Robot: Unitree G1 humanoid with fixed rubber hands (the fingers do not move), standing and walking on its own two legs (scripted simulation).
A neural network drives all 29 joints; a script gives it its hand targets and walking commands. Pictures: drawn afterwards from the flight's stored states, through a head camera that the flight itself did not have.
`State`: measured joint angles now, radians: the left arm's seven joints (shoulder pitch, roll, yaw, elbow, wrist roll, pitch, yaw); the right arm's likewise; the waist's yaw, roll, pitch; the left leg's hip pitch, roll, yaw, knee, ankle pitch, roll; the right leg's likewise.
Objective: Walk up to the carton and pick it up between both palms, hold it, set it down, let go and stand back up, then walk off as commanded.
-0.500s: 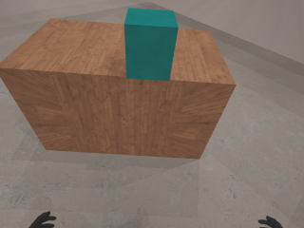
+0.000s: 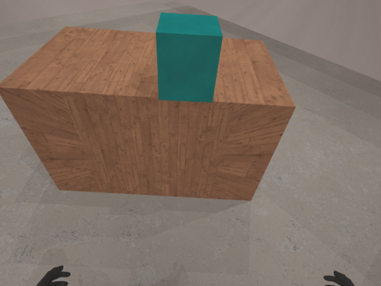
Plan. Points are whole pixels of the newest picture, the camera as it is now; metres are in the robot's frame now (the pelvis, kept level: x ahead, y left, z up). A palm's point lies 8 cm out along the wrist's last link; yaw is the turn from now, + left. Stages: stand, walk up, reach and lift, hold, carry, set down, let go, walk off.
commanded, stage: stand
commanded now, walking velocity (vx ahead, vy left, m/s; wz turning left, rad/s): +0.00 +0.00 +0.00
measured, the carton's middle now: (187, 58) +0.89 +0.06 +0.08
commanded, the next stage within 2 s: none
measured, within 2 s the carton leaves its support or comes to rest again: neither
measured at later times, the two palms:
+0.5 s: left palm out of the picture +0.12 +0.31 -0.09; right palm out of the picture +0.13 -0.32 -0.05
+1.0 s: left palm out of the picture +0.11 +0.31 -0.09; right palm out of the picture +0.13 -0.32 -0.05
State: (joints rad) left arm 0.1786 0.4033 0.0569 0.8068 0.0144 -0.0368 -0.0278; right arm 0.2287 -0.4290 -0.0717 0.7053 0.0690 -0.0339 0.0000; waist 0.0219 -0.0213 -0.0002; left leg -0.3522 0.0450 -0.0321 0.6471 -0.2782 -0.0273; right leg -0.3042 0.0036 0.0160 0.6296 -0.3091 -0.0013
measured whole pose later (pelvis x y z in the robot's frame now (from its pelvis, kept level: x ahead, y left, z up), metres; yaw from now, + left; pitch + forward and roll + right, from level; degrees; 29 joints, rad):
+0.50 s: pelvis +0.00 +0.00 +0.00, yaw +0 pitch -1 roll -1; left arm 0.18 0.40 0.06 0.81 0.01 -0.04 -0.03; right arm 0.23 -0.43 -0.07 0.71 0.07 -0.03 0.00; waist 0.02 -0.01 0.00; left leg -0.35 0.05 -0.03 0.64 -0.27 -0.03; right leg -0.30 0.00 0.02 0.63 -0.31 0.00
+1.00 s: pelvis +0.00 +0.00 +0.00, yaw +0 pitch -1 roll -1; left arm 0.17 0.40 0.06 0.82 0.01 -0.04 -0.03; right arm 0.23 -0.43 -0.07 0.71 0.07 -0.03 0.00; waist 0.02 -0.01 0.00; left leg -0.35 0.05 -0.03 0.63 -0.27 -0.03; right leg -0.30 0.00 0.02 0.62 -0.30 0.00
